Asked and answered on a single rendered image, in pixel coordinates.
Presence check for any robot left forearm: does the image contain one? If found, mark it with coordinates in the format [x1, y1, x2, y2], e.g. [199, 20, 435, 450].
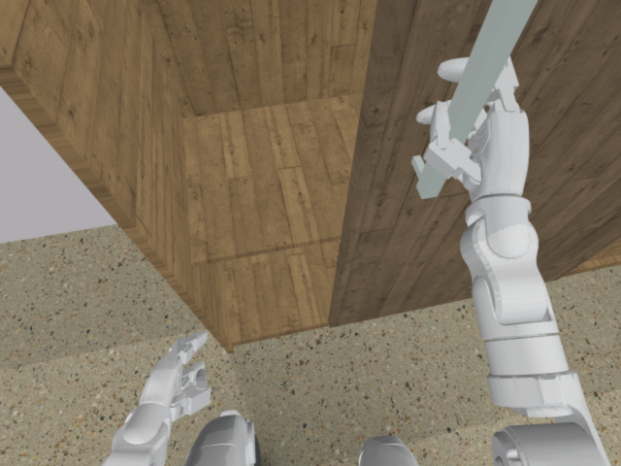
[101, 403, 172, 466]

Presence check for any robot left thigh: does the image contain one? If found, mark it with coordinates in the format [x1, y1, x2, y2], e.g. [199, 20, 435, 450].
[183, 415, 256, 466]

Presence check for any right robot upper arm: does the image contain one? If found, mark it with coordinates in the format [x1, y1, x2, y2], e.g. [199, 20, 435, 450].
[492, 422, 606, 466]

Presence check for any handle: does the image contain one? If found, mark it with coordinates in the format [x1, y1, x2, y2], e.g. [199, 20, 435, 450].
[411, 0, 538, 199]

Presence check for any robot right forearm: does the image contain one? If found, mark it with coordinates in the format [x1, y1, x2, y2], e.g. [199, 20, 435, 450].
[460, 193, 611, 466]

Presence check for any wardrobe door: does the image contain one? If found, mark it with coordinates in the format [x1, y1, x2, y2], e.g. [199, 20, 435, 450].
[328, 0, 621, 328]
[585, 238, 621, 262]

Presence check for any robot right thigh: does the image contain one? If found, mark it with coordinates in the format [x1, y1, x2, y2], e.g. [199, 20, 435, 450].
[359, 435, 419, 466]

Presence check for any left robot hand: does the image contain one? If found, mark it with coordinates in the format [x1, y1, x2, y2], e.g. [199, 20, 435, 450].
[139, 331, 212, 422]

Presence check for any right robot hand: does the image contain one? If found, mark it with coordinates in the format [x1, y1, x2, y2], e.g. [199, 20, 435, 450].
[416, 56, 530, 203]

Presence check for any robot thigh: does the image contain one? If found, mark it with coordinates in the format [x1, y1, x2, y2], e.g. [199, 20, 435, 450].
[183, 415, 256, 466]
[359, 435, 419, 466]

